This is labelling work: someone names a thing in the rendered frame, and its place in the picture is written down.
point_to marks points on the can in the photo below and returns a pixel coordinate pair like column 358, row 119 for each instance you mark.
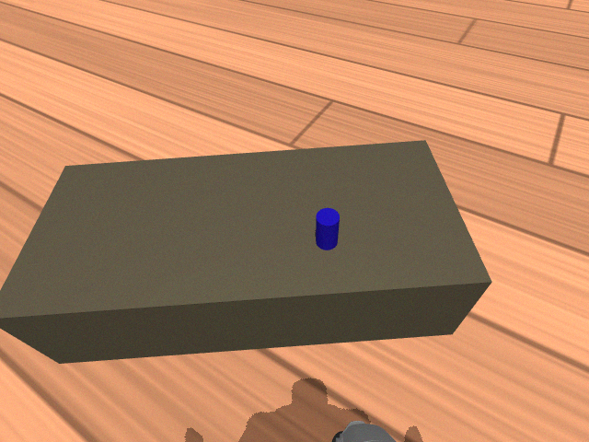
column 327, row 228

